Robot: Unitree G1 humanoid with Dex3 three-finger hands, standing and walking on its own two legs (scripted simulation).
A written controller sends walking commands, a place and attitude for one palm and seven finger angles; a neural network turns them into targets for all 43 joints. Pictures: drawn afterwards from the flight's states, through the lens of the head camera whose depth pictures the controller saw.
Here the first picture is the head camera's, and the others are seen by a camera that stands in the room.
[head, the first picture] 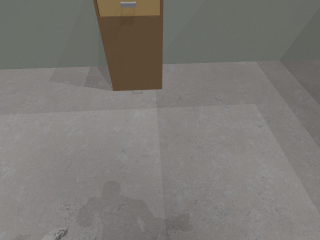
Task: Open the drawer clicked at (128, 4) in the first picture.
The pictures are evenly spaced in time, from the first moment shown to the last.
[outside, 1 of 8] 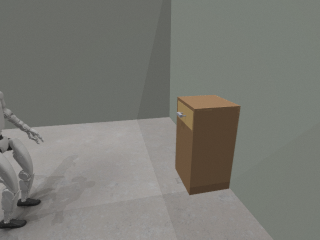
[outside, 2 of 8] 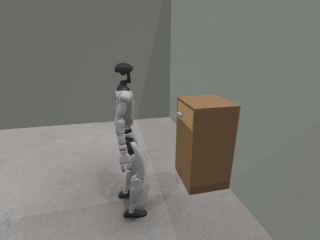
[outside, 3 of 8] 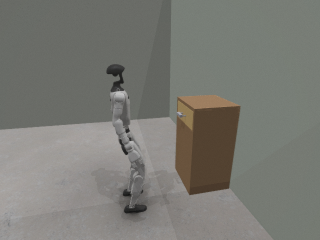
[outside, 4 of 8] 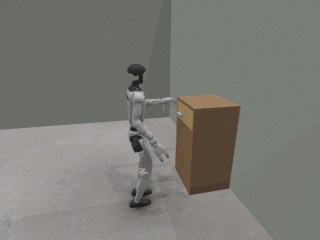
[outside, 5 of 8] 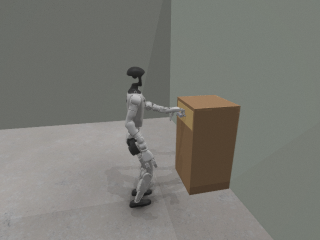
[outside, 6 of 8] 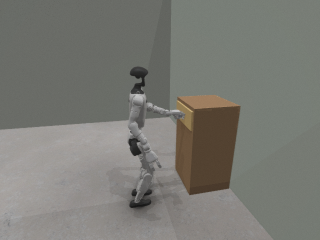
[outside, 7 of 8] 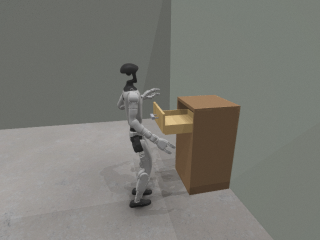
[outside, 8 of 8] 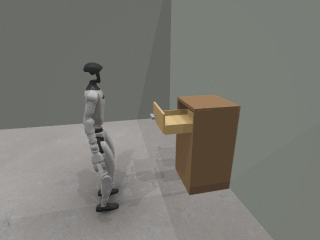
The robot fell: no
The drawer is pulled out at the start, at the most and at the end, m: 0.00 0.30 0.28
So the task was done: yes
